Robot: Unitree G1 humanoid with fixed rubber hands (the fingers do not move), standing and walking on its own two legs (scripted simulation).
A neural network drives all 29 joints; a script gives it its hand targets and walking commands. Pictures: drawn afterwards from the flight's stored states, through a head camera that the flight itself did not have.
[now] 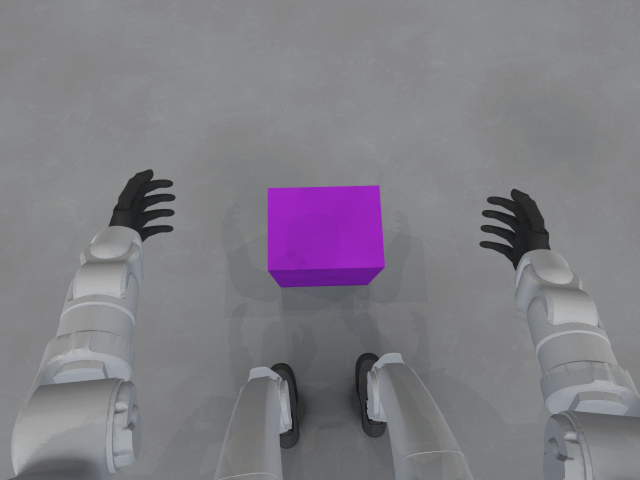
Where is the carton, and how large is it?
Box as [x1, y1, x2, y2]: [268, 185, 384, 286]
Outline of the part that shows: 378,185 268,188 268,270 280,286 367,284 384,267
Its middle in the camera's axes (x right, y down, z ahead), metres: +0.01 -0.01 +0.97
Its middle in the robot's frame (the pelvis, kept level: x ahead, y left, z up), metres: +0.50 -0.03 -0.55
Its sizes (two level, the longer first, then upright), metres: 0.242 0.180 0.291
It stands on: the floor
